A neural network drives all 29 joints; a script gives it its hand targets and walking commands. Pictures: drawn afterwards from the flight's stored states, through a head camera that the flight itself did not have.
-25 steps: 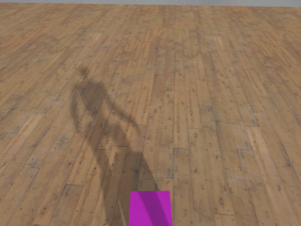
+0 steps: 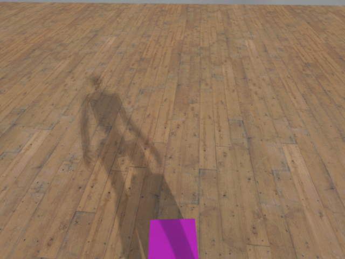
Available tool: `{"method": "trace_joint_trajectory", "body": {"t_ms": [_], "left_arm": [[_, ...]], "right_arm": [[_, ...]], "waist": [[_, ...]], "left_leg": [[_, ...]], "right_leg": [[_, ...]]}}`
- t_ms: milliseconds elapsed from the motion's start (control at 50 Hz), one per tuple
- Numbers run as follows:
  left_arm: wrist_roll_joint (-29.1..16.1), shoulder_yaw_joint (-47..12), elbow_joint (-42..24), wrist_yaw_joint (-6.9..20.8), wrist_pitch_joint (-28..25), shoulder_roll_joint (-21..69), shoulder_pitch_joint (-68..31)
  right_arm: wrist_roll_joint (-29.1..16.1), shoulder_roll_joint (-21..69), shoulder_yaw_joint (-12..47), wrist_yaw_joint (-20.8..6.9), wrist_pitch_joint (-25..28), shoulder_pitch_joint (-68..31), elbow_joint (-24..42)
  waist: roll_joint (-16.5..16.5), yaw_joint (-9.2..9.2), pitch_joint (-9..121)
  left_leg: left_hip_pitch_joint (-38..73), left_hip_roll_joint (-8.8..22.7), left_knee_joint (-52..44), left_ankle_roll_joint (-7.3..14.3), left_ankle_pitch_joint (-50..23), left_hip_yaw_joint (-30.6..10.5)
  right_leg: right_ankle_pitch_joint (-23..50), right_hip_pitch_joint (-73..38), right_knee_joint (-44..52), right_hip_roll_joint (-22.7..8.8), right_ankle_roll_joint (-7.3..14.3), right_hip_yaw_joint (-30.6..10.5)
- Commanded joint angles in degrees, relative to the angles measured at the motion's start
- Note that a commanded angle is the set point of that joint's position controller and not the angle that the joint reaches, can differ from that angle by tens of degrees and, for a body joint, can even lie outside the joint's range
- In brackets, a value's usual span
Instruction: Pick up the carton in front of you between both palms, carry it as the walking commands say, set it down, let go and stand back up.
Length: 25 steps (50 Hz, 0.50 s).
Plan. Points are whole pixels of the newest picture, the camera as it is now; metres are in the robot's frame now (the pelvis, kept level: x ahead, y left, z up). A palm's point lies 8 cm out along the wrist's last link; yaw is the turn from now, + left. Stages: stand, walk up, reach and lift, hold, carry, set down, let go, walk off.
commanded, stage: stand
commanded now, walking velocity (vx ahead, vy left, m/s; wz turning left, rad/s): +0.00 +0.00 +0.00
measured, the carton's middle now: (173, 250) +0.34 +0.04 -0.64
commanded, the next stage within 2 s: none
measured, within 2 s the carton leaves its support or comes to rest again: neither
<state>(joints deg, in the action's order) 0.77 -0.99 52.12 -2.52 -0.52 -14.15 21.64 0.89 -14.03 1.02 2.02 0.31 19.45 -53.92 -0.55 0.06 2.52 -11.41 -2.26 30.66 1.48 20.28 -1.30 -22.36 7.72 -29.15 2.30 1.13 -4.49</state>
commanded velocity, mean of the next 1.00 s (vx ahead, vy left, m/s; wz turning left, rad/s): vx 0.00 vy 0.00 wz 0.00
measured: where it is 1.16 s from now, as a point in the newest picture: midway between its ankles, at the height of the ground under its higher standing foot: outside the picture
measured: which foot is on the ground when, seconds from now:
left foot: down 0.00-1.00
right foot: down 0.00-1.00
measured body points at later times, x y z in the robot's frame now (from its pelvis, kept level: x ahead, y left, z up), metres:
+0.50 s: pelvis -0.02 +0.00 +0.00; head -0.03 +0.00 +0.45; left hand -0.06 +0.23 -0.15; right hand -0.05 -0.23 -0.15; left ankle -0.05 +0.11 -0.73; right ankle -0.08 -0.12 -0.73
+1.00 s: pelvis -0.04 +0.00 +0.01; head -0.04 +0.00 +0.46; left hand -0.09 +0.21 -0.16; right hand -0.09 -0.22 -0.16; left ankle -0.05 +0.11 -0.73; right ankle -0.08 -0.12 -0.73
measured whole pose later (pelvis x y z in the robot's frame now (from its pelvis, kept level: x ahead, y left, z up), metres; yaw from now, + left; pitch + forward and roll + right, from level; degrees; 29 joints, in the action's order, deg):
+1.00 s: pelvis -0.04 +0.00 +0.01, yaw +0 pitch -2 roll +0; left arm 0.7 -2.5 66.6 -3.0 -0.2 -7.7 21.6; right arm 0.7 -8.2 2.5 2.7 -0.2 20.4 -67.3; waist -0.3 0.3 -0.4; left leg -10.7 -2.1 27.5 1.4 15.3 -1.5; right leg -17.9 7.3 -26.8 2.3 0.9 -4.2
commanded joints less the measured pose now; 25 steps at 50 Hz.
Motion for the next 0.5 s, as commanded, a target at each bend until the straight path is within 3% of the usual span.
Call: {"method": "trace_joint_trajectory", "body": {"t_ms": [0, 480], "left_arm": [[0.0, 0.9, 0.5, -0.2, -0.2, -5.5, 3.7], [-0.1, -0.9, 11.4, -0.6, 0.4, -0.5, 4.6]], "right_arm": [[0.0, -5.8, -1.0, 0.2, 0.1, 3.2, -0.2], [-0.1, -1.2, 0.9, 0.7, -0.5, 4.9, -10.2]], "waist": [[0.3, 0.07, -4.2], [0.3, 0.12, -8.2]], "left_leg": [[2.2, 6.4, -3.5, 1.0, -23.1, -4.8], [1.5, 6.3, -6.6, 1.0, -16.7, -5.1]], "right_leg": [[23.4, 3.1, 3.7, -6.1, 1.4, -3.7], [17.1, 3.4, 6.5, -5.8, 1.4, -3.8]]}}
